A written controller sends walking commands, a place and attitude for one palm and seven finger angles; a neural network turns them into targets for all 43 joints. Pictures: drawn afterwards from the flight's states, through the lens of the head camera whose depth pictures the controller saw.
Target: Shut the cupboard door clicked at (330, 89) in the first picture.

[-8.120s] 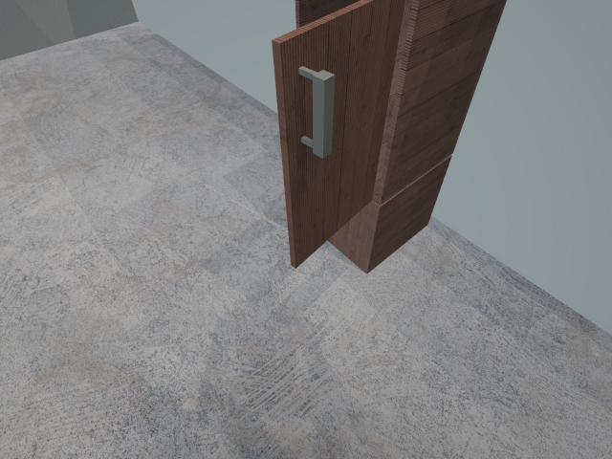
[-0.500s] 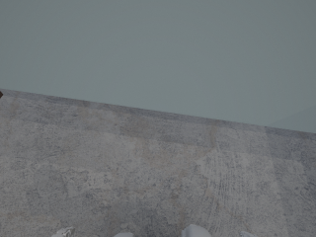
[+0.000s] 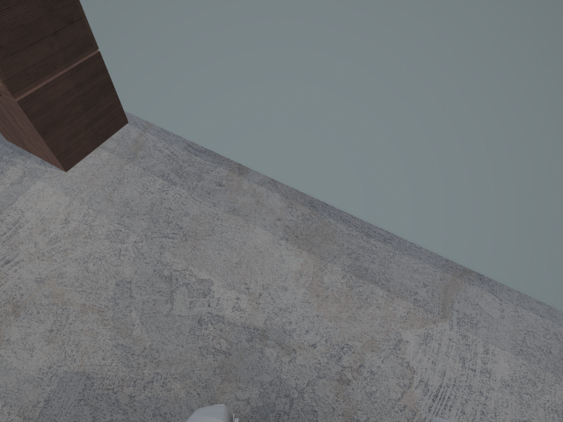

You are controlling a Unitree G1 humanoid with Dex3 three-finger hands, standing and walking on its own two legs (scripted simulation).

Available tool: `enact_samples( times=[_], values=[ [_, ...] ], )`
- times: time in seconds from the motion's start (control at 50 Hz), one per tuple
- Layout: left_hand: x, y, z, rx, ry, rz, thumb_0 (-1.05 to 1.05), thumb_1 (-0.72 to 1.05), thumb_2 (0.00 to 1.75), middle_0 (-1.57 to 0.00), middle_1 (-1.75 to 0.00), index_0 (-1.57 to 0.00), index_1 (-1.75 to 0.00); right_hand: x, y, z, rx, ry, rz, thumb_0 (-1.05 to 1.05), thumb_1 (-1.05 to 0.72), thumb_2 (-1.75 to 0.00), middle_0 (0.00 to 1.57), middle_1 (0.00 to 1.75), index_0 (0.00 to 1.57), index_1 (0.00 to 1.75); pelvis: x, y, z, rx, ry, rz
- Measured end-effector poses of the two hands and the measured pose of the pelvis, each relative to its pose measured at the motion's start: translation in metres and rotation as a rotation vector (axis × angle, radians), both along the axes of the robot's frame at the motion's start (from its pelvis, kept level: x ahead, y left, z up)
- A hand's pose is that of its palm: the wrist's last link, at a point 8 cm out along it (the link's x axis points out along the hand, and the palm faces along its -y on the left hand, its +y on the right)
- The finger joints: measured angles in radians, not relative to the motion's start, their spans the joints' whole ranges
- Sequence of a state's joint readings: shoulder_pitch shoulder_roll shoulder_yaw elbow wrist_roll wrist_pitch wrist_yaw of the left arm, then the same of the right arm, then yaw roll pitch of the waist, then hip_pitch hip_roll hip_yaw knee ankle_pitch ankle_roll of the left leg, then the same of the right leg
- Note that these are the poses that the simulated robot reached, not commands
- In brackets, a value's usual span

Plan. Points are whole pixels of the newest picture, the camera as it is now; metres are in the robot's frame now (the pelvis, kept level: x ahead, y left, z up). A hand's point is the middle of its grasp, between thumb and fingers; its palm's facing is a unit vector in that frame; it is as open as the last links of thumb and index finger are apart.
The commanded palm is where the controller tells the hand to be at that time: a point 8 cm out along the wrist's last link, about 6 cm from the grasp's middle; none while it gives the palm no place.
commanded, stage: walk to a spot facing it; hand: left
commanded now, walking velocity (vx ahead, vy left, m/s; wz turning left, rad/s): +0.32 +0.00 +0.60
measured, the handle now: out of the picture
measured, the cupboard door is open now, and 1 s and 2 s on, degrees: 97 97 97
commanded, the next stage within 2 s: turn to face it in 1.78 s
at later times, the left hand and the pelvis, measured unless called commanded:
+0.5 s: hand (167, 307) +0.30 +0.22 -0.15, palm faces +0.11 -0.97 -0.19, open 7.4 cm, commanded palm none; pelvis +0.17 +0.01 +0.00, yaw +11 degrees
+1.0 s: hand (158, 361) +0.22 +0.22 -0.19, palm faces +0.49 -0.86 -0.17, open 7.3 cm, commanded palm none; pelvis +0.36 +0.09 -0.01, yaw +25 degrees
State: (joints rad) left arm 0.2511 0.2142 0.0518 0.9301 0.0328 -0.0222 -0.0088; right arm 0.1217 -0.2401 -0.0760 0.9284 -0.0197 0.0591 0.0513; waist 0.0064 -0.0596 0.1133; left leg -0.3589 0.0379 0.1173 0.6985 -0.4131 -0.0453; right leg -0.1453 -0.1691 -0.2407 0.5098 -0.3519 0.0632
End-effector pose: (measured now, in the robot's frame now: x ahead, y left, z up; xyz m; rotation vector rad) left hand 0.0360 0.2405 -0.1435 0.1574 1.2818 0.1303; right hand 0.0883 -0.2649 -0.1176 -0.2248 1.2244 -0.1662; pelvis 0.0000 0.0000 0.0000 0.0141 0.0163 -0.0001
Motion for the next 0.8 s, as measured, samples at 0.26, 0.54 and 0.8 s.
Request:
enact_samples(
  times=[0.26, 0.54, 0.8],
  values=[
    [0.068, 0.06, 0.01, 0.015, -0.071, 0.12, 0.01, 0.91, 0.9, -0.19, -0.3, -0.2, -0.29, 0.053, 0.055, 0.008, -0.018, 0.009, 0.115, 0.0, -0.91, -0.9, 0.21, 0.29, 0.2, 0.3, 0.066, 0.032, 0.008, -0.036, -0.008, 0.126],
    [0.271, 0.021, 0.02, 0.036, -0.31, 0.065, 0.01, 0.91, 0.9, -0.2, -0.3, -0.2, -0.29, 0.085, 0.031, -0.033, 0.049, 0.28, 0.047, 0.01, -0.91, -0.89, 0.21, 0.3, 0.2, 0.3, 0.195, 0.003, -0.015, -0.004, -0.002, 0.226],
    [0.202, 0.014, 0.014, 0.037, -0.046, 0.402, -0.02, 0.96, 0.9, -0.2, -0.3, -0.21, -0.29, 0.342, 0.064, -0.006, 0.022, 0.054, 0.335, 0.01, -0.92, -0.9, 0.2, 0.29, 0.19, 0.3, 0.29, 0.015, 0.008, -0.03, -0.004, 0.397]
  ],
)
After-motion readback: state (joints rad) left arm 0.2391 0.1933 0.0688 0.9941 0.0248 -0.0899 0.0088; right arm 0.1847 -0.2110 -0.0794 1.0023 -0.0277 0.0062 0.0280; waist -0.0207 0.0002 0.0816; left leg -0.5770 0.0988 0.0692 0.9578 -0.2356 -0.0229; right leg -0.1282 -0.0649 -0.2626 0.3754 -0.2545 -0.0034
